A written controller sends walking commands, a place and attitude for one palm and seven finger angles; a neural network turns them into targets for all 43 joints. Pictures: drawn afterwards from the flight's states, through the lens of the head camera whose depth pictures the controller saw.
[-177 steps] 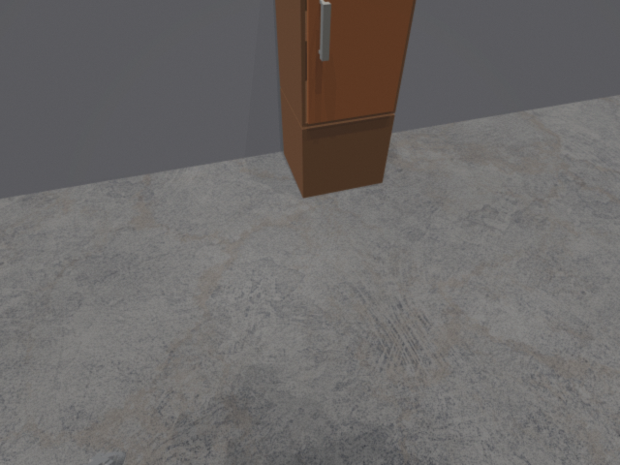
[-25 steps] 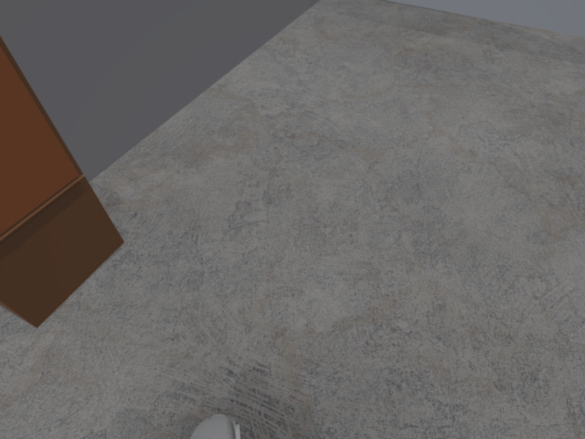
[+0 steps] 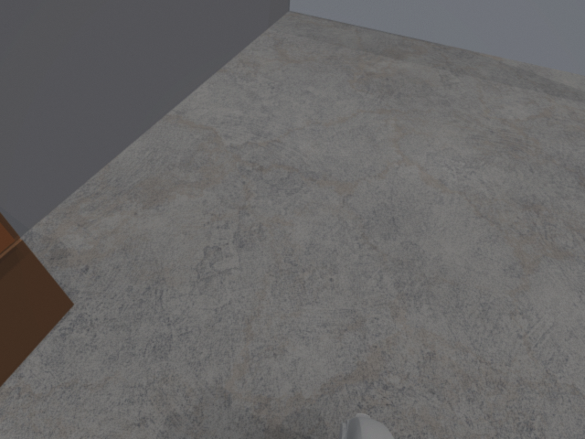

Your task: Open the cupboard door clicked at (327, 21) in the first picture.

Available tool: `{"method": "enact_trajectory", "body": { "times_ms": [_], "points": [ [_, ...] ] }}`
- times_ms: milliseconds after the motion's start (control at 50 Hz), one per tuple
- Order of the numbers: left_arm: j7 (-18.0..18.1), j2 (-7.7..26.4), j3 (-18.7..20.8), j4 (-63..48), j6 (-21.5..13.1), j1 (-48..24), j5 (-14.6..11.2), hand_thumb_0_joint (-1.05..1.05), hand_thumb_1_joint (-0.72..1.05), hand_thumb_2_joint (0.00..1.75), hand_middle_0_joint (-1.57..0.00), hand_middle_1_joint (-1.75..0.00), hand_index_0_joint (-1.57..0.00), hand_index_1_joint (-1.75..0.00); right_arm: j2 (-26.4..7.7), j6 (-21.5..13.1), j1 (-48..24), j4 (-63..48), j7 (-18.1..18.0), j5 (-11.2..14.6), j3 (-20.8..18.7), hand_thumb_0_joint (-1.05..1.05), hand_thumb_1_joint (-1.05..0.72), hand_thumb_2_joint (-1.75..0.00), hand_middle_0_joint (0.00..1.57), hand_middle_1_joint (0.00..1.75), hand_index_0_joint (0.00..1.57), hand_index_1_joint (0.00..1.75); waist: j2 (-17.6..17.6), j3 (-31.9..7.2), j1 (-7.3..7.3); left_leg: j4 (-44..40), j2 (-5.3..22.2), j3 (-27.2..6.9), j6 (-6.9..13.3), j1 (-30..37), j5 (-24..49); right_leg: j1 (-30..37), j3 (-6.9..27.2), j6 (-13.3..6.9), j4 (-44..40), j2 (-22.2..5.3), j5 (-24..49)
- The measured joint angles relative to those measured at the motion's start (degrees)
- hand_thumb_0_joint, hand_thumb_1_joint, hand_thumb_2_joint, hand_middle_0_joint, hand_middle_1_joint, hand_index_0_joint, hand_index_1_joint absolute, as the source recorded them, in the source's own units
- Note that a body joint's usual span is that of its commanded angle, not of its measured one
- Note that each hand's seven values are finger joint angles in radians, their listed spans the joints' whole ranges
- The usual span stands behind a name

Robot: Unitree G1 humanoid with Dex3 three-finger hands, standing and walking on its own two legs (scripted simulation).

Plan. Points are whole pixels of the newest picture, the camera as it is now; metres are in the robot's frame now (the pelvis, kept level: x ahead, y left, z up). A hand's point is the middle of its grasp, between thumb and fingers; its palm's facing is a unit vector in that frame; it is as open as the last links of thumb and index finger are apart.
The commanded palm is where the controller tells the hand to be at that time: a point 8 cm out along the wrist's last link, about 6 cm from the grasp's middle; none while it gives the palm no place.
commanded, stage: walk to a spot facing it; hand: left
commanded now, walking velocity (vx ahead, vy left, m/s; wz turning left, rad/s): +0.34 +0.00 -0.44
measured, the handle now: out of the picture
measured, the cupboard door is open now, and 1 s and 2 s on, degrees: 0 0 0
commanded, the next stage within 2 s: turn to face it in 0.18 s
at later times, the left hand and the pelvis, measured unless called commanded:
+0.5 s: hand (237, 346) +0.30 +0.11 -0.17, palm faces -0.03 -0.98 -0.22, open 7.2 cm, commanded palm none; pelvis +0.19 -0.06 -0.01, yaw -2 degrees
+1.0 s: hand (192, 350) +0.29 +0.19 -0.17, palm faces +0.26 -0.93 -0.26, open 7.4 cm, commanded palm none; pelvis +0.25 -0.04 -0.01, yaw +13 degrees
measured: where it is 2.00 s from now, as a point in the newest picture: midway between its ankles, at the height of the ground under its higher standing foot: outside the picture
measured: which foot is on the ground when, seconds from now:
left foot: down 0.00-0.20, up 0.22-0.66, down 0.68-1.00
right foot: up 0.00-0.20, down 0.22-0.68, up 0.70-1.00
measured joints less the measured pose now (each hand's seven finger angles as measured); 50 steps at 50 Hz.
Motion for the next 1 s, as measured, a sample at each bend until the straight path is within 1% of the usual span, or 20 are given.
{"method": "enact_trajectory", "body": {
  "times_ms": [80, 160, 200, 220, 240, 280, 300, 340, 400, 480, 560, 620, 660, 680, 700, 740, 780, 800, 880, 1000],
  "points": [
    [-0.3, 0.7, 0.1, -0.3, 0.4, -3.2, -0.2, 0.01, 0.93, 0.9, -0.2, -0.3, -0.19, -0.3, 0.9, 0.2, 3.4, 1.7, 0.0, -0.4, 0.1, 0.0, -0.92, -0.9, 0.2, 0.3, 0.2, 0.3, 0.7, 1.5, -1.9, -0.6, 0.7, 1.9, -1.7, 3.8, -2.7, 1.1, -2.7, -0.5, -10.6, 0.2, 0.0],
    [-0.4, 0.8, -0.2, -1.5, -0.2, -6.9, -0.3, 0.01, 0.92, 0.9, -0.2, -0.3, -0.19, -0.3, 1.1, 0.9, 6.0, 3.2, 0.2, -0.7, 0.2, 0.0, -0.91, -0.9, 0.2, 0.3, 0.2, 0.3, 2.1, 3.2, -3.68, 1.7, 2.4, 3.8, -4.2, 6.6, -7.2, 4.3, -4.8, -2.7, -18.8, 2.4, -2.5],
    [-0.4, 1.0, -0.5, -2.6, -1.6, -8.1, -0.3, 0.01, 0.92, 0.9, -0.2, -0.3, -0.19, -0.3, 1.3, 1.4, 7.4, 4.1, 0.3, -0.5, 0.1, 0.0, -0.91, -0.9, 0.2, 0.3, 0.2, 0.3, 2.9, 3.7, -3.85, 7.7, 4.6, 4.1, -5.2, 6.3, -10.8, 8.2, -6.3, -4.2, -23.4, 4.3, -2.5],
    [-0.4, 1.5, -0.5, -3.2, -2.7, -8.4, -0.2, 0.01, 0.92, 0.9, -0.2, -0.3, -0.19, -0.3, 1.7, 1.8, 8.0, 4.5, 0.6, -0.1, 0.2, 0.01, -0.91, -0.9, 0.2, 0.3, 0.2, 0.3, 2.4, 3.5, -3.62, 14.9, 5.7, 3.6, -5.0, 4.1, -12.3, 9.5, -6.5, -5.4, -24.9, 4.3, 1.5],
    [0.0, 1.5, -0.4, -3.5, -3.7, -8.9, -0.4, 0.01, 0.92, 0.9, -0.2, -0.3, -0.19, -0.3, 1.7, 2.3, 7.5, 4.9, 0.8, 0.3, 0.2, 0.01, -0.9, -0.9, 0.2, 0.3, 0.2, 0.3, 2.4, 3.9, -3.29, 25.3, 6.3, 0.5, -4.6, 0.2, -13.6, 9.0, -6.5, -6.1, -22.2, 4.6, 1.5],
    [0.5, 1.1, -0.6, -3.6, -4.4, -9.2, -1.2, 0.01, 0.91, 0.9, -0.2, -0.3, -0.19, -0.3, 1.3, 3.3, 5.2, 4.8, 0.8, 0.7, 0.0, 0.01, -0.9, -0.9, 0.2, 0.3, 0.2, 0.3, 3.0, 4.5, -3.41, 43.7, 5.6, -6.8, -3.5, -8.5, -13.1, 10.3, -6.6, -6.4, -19.8, 5.4, -3.3],
    [0.9, 0.8, -0.9, -3.5, -4.4, -9.0, -1.4, 0.0, 0.91, 0.9, -0.2, -0.3, -0.19, -0.3, 0.9, 3.5, 3.7, 4.4, 0.7, 0.6, -0.2, 0.01, -0.9, -0.9, 0.2, 0.3, 0.2, 0.3, 3.2, 4.3, -3.4, 49.2, 5.2, -8.8, -3.1, -12.3, -11.2, 11.6, -6.6, -6.3, -20.6, 5.9, -4.8],
    [1.5, 0.0, -1.5, -2.8, -4.3, -8.1, -1.4, 0.0, 0.91, 0.9, -0.2, -0.3, -0.19, -0.3, 0.1, 3.8, 0.5, 3.0, 0.4, 0.2, -0.4, 0.01, -0.9, -0.9, 0.2, 0.3, 0.2, 0.3, 3.7, 3.4, -3.51, 52.7, 5.0, -10.9, -2.8, -18.7, -7.2, 14.5, -6.5, -5.6, -24.0, 6.8, -4.5],
    [2.7, -0.9, -1.5, -1.9, -4.5, -7.0, -1.5, -0.01, 0.93, 0.9, -0.2, -0.3, -0.2, -0.3, -0.6, 3.6, -3.5, 0.0, 0.1, 0.1, -0.4, 0.01, -0.91, -0.9, 0.2, 0.3, 0.2, 0.3, 4.2, 1.8, -4.14, 48.1, 5.0, -12.6, -3.2, -25.4, -3.7, 18.3, -7.1, -5.6, -29.2, 7.4, -3.5],
    [2.9, -0.7, -2.2, -1.7, -4.0, -6.5, -1.3, -0.01, 0.95, 0.9, -0.21, -0.3, -0.2, -0.3, -1.2, 4.2, -6.8, -2.3, -0.1, 0.0, -0.5, 0.01, -0.92, -0.9, 0.19, 0.3, 0.2, 0.3, 4.7, 0.1, -3.82, 38.2, 4.5, -12.5, -3.9, -28.4, -0.4, 22.3, -8.9, -5.1, -32.6, 7.3, -4.1],
    [2.7, -0.6, -2.3, -2.4, -3.2, -6.2, -1.1, -0.01, 0.95, 0.9, -0.21, -0.3, -0.2, -0.3, -2.3, 5.3, -8.3, -3.1, 0.8, 0.1, -0.6, 0.01, -0.93, -0.9, 0.19, 0.3, 0.2, 0.3, 4.0, 0.0, -2.6, 30.4, 3.6, -10.4, -4.1, -26.7, -0.4, 24.9, -11.4, -4.0, -32.2, 6.2, -6.5],
    [2.7, -0.3, -2.1, -3.1, -2.4, -5.6, -0.9, -0.01, 0.94, 0.9, -0.21, -0.3, -0.2, -0.3, -2.7, 5.9, -9.3, -4.1, 1.5, 0.1, -0.6, 0.01, -0.93, -0.9, 0.19, 0.3, 0.2, 0.3, 2.7, 0.8, -1.64, 25.4, 2.7, -8.9, -3.7, -23.7, -1.4, 25.7, -13.3, -2.9, -29.5, 4.8, -9.3],
    [2.6, 0.1, -1.8, -3.4, -1.8, -4.8, -0.9, 0.0, 0.93, 0.9, -0.21, -0.3, -0.2, -0.3, -3.0, 6.1, -9.7, -5.2, 1.9, -0.1, -0.6, 0.01, -0.92, -0.9, 0.19, 0.3, 0.2, 0.3, 1.9, 1.4, -1.26, 20.7, 2.0, -8.2, -3.2, -20.7, 0.3, 25.3, -14.4, -1.8, -26.0, 3.3, -12.0],
    [2.5, 0.4, -1.7, -3.6, -1.4, -4.2, -1.1, 0.0, 0.92, 0.9, -0.21, -0.3, -0.2, -0.3, -3.3, 5.9, -9.8, -6.0, 2.1, -0.2, -0.6, 0.01, -0.92, -0.9, 0.19, 0.3, 0.2, 0.3, 1.5, 1.4, -1.18, 18.3, 1.4, -8.3, -1.8, -19.5, 3.2, 24.2, -14.7, -1.2, -22.9, 2.3, -13.8],
    [2.4, 0.8, -1.5, -3.7, -0.8, -4.0, -1.4, 0.0, 0.92, 0.9, -0.21, -0.3, -0.2, -0.3, -3.3, 5.6, -10.2, -6.7, 2.1, -0.4, -0.7, 0.01, -0.92, -0.9, 0.19, 0.3, 0.2, 0.3, 0.8, 1.8, -1.2, 19.2, 0.3, -8.3, 0.1, -20.2, 2.8, 22.1, -13.5, 0.0, -17.8, 1.3, -17.1],
    [2.6, 1.5, -1.2, -3.8, 0.6, -3.9, -1.3, 0.0, 0.92, 0.9, -0.21, -0.3, -0.2, -0.3, -3.4, 5.1, -11.0, -7.8, 1.9, -0.3, -0.6, 0.01, -0.91, -0.9, 0.19, 0.3, 0.2, 0.3, 0.3, 2.7, -1.12, 20.4, -0.8, -8.4, 2.5, -20.9, 0.4, 16.5, -8.0, 1.4, -5.3, 1.8, -23.1],
    [2.5, 2.0, -0.7, -3.8, 1.3, -3.9, -1.2, 0.0, 0.91, 0.9, -0.2, -0.3, -0.2, -0.3, -3.5, 5.0, -11.4, -8.5, 1.5, -0.3, -0.5, 0.01, -0.91, -0.9, 0.2, 0.3, 0.2, 0.3, 0.5, 3.0, -1.22, 18.8, -1.6, -8.9, 3.2, -20.5, 0.4, 11.9, -4.1, 2.2, 3.3, 2.5, -21.9],
    [2.4, 2.3, -0.5, -3.9, 1.4, -4.0, -1.1, 0.01, 0.91, 0.9, -0.2, -0.3, -0.2, -0.3, -3.4, 5.0, -11.4, -8.6, 1.3, -0.3, -0.5, 0.0, -0.91, -0.9, 0.2, 0.3, 0.2, 0.3, 0.6, 3.1, -1.2, 17.2, -2.1, -9.2, 2.8, -20.1, 1.3, 10.2, -2.8, 2.5, 5.5, 2.5, -20.2],
    [2.2, 3.1, 0.0, -5.1, 1.5, -4.5, -1.2, 0.01, 0.91, 0.9, -0.2, -0.3, -0.19, -0.3, -3.4, 5.0, -11.3, -8.8, 1.1, -0.1, -0.3, 0.0, -0.9, -0.9, 0.2, 0.3, 0.2, 0.3, 1.5, 3.1, -1.03, 11.8, -3.5, -11.0, 3.2, -18.4, 4.3, 7.3, 0.5, 3.6, 4.6, 1.9, -15.9],
    [2.5, 3.6, 0.2, -7.3, 1.8, -6.0, -1.3, 0.01, 0.91, 0.9, -0.2, -0.3, -0.19, -0.3, -3.6, 5.8, -11.0, -9.0, 1.6, -0.1, -0.8, 0.0, -0.9, -0.9, 0.2, 0.3, 0.2, 0.3, 3.0, 2.5, -1.63, 8.8, -4.5, -15.2, 2.4, -17.8, 6.4, 8.9, 2.4, 4.3, -3.7, 2.4, -15.9]
  ]
}}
